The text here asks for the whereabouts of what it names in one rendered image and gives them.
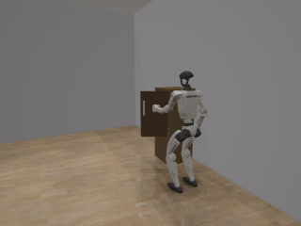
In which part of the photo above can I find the right robot forearm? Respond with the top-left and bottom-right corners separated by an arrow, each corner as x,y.
196,112 -> 207,127

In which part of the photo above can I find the robot right upper arm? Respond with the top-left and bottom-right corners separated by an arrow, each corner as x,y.
196,90 -> 208,114

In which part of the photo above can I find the robot left hand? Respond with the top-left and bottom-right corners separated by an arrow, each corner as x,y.
152,105 -> 160,113

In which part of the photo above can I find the right robot foot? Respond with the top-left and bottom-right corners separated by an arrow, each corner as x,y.
182,176 -> 198,187

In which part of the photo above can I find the left robot forearm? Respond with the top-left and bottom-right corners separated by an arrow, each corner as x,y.
156,105 -> 168,114

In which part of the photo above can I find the robot left upper arm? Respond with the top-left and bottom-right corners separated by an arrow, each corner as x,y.
167,90 -> 182,112

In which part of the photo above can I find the cupboard door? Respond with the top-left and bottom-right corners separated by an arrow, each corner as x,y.
140,90 -> 168,137

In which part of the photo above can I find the robot right thigh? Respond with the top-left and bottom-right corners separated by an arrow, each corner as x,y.
181,128 -> 201,158

